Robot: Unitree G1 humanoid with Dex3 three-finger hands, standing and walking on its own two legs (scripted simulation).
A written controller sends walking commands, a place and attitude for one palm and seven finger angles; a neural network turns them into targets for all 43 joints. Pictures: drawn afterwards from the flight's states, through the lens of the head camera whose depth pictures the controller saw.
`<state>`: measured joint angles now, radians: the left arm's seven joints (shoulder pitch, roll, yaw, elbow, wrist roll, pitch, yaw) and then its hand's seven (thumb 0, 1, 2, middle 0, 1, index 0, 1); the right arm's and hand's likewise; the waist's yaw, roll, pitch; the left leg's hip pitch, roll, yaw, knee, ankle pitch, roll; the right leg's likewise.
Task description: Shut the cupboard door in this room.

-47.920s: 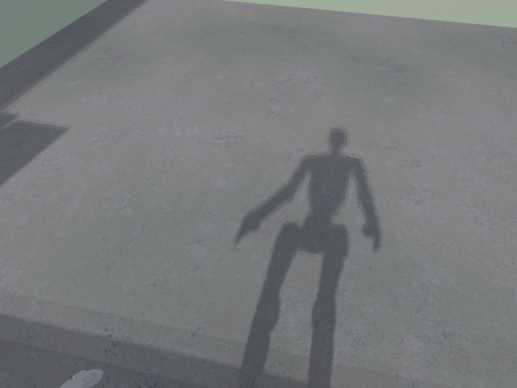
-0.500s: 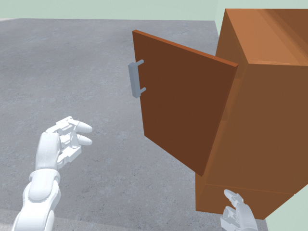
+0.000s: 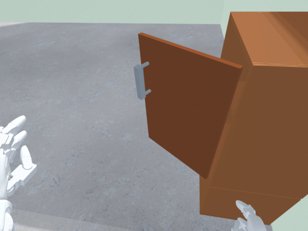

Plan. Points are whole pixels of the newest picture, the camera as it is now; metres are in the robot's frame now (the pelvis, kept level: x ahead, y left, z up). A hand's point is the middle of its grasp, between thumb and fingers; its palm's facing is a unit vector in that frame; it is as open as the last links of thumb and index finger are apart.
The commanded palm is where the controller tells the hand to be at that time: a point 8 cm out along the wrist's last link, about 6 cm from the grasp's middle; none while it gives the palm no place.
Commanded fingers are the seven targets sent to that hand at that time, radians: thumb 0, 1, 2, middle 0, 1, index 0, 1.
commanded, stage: draw the hand back to the body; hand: left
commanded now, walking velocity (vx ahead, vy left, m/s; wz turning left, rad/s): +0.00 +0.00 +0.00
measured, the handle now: (143, 80) +0.65 +0.14 +0.06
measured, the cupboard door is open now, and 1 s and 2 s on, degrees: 56 56 56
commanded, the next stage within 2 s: step back with the hand held close in 0.20 s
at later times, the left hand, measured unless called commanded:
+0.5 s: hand (39, 161) +0.19 +0.26 +0.16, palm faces +0.42 -0.78 -0.46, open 7.4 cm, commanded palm +0.14 +0.30 +0.17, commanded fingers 0.00 0.90 0.90 -0.20 -0.30 -0.20 -0.30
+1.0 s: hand (9, 192) +0.13 +0.29 +0.15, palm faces +0.43 -0.77 -0.46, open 7.4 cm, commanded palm +0.07 +0.32 +0.17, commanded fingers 0.00 0.90 0.90 -0.20 -0.30 -0.20 -0.30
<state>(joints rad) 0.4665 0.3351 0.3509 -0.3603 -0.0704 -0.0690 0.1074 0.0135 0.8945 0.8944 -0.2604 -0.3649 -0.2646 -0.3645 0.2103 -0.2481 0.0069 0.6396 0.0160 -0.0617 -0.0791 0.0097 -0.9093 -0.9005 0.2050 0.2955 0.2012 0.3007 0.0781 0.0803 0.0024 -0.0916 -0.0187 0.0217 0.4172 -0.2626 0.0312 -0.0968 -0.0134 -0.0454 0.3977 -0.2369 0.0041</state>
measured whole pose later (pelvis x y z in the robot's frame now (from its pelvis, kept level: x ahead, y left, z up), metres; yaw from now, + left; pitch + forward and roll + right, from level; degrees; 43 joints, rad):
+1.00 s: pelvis -0.07 +0.02 -0.02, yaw -1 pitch +0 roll -2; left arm 0.53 0.41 0.44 -0.47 -0.03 -0.21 0.14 0.01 0.89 0.89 -0.21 -0.31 -0.22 -0.31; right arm 0.24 -0.23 0.00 0.54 0.02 -0.01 -0.09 0.01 -0.91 -0.90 0.21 0.30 0.20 0.30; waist 0.01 0.01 -0.01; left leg -0.39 -0.01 0.05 0.63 -0.26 0.07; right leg -0.38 -0.02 -0.02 0.56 -0.19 0.03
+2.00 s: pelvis -0.20 +0.02 -0.02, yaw +2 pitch +2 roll -4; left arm 0.46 0.38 0.41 -0.51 -0.04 -0.29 0.14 0.01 0.89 0.89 -0.21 -0.31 -0.21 -0.31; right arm 0.15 -0.17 0.00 0.67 -0.01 -0.12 -0.06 0.01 -0.91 -0.90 0.21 0.30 0.20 0.30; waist 0.08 0.00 -0.02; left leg -0.55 0.08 0.12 0.53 -0.15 -0.01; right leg -0.18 0.06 0.07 0.50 -0.34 0.03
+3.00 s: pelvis -0.32 +0.09 -0.02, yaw -5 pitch -2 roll -1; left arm 0.47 0.36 0.37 -0.47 -0.03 -0.19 0.17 0.01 0.89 0.89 -0.21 -0.31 -0.21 -0.31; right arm 0.29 -0.25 -0.02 0.69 0.00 -0.08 -0.09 0.01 -0.91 -0.90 0.21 0.30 0.20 0.30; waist 0.01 -0.03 -0.04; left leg -0.34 0.06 0.07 0.60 -0.23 0.01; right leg -0.12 0.03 -0.10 0.56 -0.41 -0.04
